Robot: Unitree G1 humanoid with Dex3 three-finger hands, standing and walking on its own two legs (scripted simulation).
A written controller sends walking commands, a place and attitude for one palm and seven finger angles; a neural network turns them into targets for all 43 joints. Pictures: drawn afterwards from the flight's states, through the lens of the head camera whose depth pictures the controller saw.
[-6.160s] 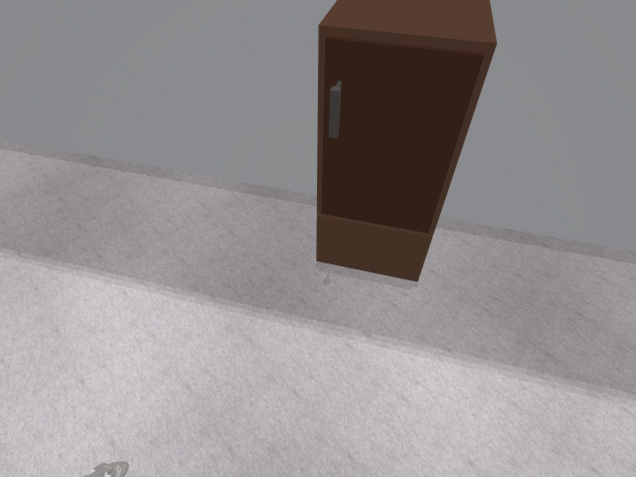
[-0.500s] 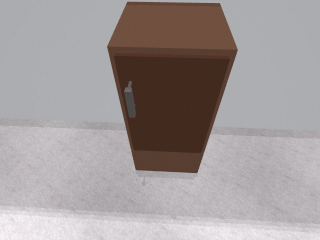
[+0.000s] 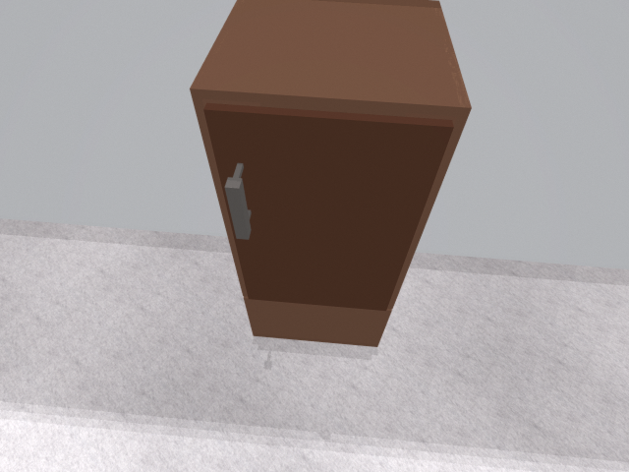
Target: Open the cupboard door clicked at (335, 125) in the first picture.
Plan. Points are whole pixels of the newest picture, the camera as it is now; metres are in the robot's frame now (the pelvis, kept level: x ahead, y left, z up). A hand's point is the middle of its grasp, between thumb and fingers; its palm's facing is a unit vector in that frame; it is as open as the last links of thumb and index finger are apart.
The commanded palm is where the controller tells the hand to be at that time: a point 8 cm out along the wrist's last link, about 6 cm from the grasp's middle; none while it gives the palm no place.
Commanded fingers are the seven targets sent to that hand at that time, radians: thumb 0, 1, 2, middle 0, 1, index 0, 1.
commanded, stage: come to a stop and stand still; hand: left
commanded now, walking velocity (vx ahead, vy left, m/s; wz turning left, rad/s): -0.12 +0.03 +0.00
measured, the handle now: (241, 201) +0.55 +0.18 -0.04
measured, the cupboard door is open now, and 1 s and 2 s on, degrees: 0 0 0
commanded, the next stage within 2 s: look again from close up in 1.16 s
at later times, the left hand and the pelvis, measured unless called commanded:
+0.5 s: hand out of the picture +0.04 +0.21 -0.16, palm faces +0.05 -0.97 -0.25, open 7.3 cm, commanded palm none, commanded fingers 0.00 0.90 0.90 -0.20 -0.30 -0.20 -0.30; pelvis -0.03 +0.02 +0.00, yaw +0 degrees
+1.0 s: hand out of the picture -0.08 +0.26 -0.15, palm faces +0.03 -0.95 -0.31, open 7.3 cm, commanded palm none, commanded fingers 0.00 0.90 0.90 -0.20 -0.30 -0.20 -0.30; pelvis -0.10 +0.03 +0.01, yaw +1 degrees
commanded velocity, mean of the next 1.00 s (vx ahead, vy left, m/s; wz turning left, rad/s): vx -0.01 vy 0.00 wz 0.00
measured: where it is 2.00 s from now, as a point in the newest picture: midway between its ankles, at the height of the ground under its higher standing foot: outside the picture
